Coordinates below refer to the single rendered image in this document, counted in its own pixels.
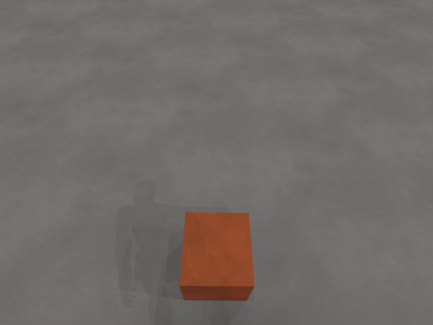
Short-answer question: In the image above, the carton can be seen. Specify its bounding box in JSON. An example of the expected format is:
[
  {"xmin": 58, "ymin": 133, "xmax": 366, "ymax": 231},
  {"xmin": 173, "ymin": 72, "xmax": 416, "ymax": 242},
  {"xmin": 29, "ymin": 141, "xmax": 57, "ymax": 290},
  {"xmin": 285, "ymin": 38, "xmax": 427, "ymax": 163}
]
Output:
[{"xmin": 179, "ymin": 212, "xmax": 254, "ymax": 301}]

